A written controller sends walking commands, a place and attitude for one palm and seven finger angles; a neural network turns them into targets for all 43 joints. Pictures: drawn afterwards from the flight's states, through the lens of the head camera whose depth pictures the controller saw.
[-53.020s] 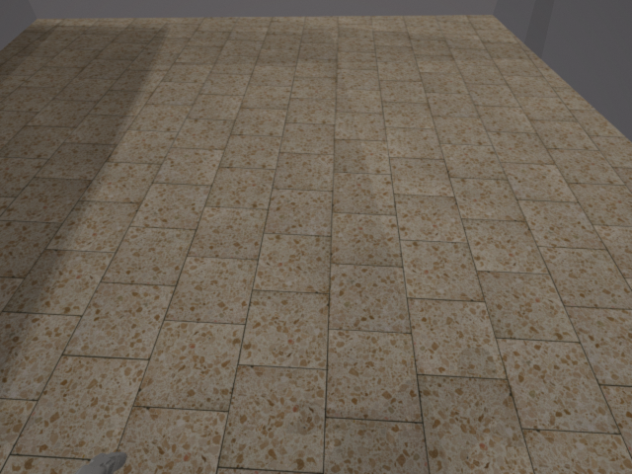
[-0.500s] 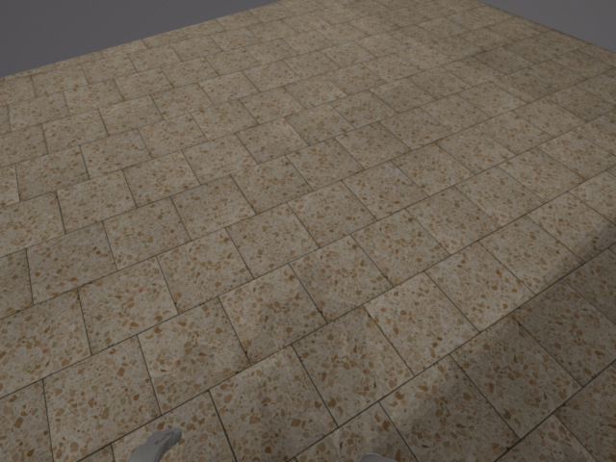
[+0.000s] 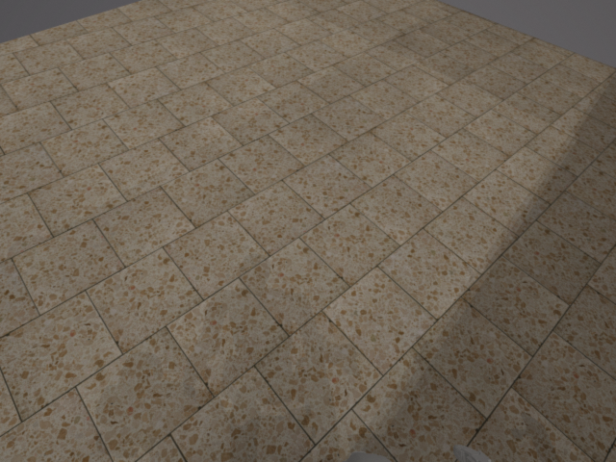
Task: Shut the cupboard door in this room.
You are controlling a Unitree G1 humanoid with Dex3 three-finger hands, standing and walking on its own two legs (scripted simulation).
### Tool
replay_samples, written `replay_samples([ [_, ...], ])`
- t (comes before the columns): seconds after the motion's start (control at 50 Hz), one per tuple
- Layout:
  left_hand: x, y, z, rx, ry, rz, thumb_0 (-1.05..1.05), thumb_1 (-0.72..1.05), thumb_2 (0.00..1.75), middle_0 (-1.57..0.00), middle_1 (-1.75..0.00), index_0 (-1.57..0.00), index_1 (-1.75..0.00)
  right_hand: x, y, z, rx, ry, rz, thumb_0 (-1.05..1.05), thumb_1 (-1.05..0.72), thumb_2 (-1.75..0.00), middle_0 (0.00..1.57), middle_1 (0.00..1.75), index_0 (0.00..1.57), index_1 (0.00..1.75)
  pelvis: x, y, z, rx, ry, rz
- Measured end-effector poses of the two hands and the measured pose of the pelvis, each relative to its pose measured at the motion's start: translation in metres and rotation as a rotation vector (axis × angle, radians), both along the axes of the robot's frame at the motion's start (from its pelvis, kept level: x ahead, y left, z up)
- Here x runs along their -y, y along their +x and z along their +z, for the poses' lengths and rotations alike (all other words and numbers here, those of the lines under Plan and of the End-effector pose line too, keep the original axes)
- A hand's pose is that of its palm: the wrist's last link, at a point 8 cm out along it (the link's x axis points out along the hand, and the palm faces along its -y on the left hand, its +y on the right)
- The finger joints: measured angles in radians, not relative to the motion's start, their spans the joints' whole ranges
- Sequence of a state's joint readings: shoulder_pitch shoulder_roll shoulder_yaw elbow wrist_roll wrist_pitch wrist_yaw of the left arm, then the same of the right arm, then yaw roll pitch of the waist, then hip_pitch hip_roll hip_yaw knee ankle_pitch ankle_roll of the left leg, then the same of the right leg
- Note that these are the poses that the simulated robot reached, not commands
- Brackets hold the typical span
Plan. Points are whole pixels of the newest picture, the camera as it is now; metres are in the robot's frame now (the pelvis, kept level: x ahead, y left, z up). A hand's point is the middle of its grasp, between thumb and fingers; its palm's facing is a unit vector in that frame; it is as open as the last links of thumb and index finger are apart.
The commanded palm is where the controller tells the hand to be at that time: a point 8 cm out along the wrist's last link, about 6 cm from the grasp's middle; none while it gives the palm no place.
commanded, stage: turn to face it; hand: left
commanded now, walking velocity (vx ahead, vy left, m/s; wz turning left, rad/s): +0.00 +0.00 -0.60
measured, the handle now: out of the picture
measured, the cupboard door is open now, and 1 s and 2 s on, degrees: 49 49 49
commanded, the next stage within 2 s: none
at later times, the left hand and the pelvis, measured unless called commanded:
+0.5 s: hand (217, 422) +0.19 +0.15 -0.16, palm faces -0.31 -0.92 -0.25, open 7.4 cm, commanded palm none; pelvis +0.04 -0.02 +0.00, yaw -18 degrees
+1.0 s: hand (275, 358) +0.29 +0.07 -0.16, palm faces -0.59 -0.76 -0.26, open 7.4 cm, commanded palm none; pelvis +0.06 -0.02 -0.01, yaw -37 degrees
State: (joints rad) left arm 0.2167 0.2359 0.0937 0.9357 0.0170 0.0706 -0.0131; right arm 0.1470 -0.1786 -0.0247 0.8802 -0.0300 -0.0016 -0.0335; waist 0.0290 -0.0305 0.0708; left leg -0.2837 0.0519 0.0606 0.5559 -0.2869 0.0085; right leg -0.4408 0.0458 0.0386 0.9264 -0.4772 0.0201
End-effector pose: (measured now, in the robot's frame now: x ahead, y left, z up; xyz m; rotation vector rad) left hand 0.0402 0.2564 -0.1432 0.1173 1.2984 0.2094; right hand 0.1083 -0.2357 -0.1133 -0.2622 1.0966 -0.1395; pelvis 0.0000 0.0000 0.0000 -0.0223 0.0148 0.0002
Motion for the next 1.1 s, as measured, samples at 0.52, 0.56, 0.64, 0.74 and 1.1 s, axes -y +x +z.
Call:
replay_samples([
  [0.52, 0.063, 0.157, 0.016, 0.081, 0.032, -0.446, 0.00, 0.90, 0.90, -0.20, -0.30, -0.20, -0.30, 0.057, -0.092, -0.013, -0.123, 0.012, -0.422, 0.01, -0.91, -0.90, 0.20, 0.30, 0.20, 0.30, 0.016, 0.039, 0.000, -0.006, 0.024, -0.335],
  [0.56, 0.061, 0.163, 0.010, 0.069, 0.015, -0.463, 0.00, 0.90, 0.90, -0.20, -0.30, -0.20, -0.30, 0.050, -0.088, -0.010, -0.104, 0.004, -0.440, 0.01, -0.91, -0.90, 0.20, 0.30, 0.20, 0.30, 0.011, 0.044, -0.002, -0.008, 0.023, -0.361],
  [0.64, 0.054, 0.184, -0.006, 0.054, -0.013, -0.489, 0.00, 0.90, 0.90, -0.20, -0.30, -0.20, -0.30, 0.032, -0.086, -0.009, -0.074, -0.023, -0.470, 0.01, -0.91, -0.90, 0.20, 0.30, 0.20, 0.30, -0.002, 0.056, -0.010, -0.013, 0.012, -0.413],
  [0.74, 0.059, 0.214, 0.001, 0.057, -0.024, -0.552, 0.01, 0.90, 0.90, -0.20, -0.30, -0.20, -0.30, 0.009, -0.103, 0.001, -0.113, -0.006, -0.517, 0.01, -0.90, -0.90, 0.21, 0.30, 0.21, 0.30, -0.005, 0.063, 0.000, -0.010, -0.008, -0.479],
  [1.1, 0.154, 0.265, 0.024, 0.149, 0.025, -0.826, 0.00, 0.90, 0.90, -0.20, -0.30, -0.20, -0.30, 0.023, -0.181, -0.028, -0.182, 0.074, -0.815, 0.01, -0.91, -0.90, 0.20, 0.30, 0.21, 0.30, 0.024, 0.065, -0.004, 0.002, 0.014, -0.701],
])
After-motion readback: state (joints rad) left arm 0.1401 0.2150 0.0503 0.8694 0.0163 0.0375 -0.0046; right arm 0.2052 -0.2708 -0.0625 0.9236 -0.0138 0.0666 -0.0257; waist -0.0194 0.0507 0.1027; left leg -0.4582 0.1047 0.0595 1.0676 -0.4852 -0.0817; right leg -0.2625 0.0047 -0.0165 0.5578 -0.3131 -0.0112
